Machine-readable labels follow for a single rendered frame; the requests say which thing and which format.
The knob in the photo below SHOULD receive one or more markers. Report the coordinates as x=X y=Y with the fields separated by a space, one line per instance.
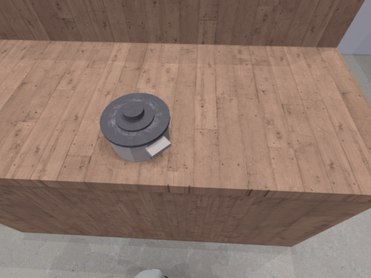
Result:
x=133 y=110

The table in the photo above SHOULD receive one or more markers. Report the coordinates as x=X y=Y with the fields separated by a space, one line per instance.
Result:
x=270 y=131

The pot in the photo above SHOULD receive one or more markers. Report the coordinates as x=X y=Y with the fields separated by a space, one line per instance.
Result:
x=144 y=153

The lid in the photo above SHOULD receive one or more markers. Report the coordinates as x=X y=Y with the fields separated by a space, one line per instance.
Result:
x=131 y=134

